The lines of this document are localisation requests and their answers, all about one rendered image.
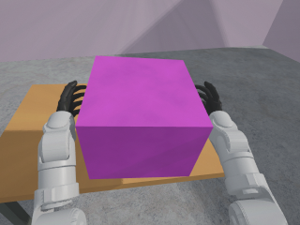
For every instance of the robot right forearm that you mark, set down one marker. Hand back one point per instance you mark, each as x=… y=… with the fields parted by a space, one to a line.
x=243 y=178

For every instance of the carton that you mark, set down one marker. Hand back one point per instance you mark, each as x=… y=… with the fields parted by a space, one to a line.
x=141 y=118

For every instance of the table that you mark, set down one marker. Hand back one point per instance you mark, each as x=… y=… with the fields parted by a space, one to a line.
x=19 y=156

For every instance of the robot left forearm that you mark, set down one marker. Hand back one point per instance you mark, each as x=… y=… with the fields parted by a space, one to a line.
x=56 y=161

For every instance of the robot right upper arm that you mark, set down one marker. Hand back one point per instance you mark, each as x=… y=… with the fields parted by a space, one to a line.
x=255 y=212

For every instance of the robot left upper arm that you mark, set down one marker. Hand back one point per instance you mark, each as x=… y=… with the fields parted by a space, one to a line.
x=71 y=216

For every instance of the left robot hand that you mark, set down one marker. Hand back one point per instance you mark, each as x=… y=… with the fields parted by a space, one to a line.
x=66 y=102

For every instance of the right robot hand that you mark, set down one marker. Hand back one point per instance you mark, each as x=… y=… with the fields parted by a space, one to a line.
x=212 y=102

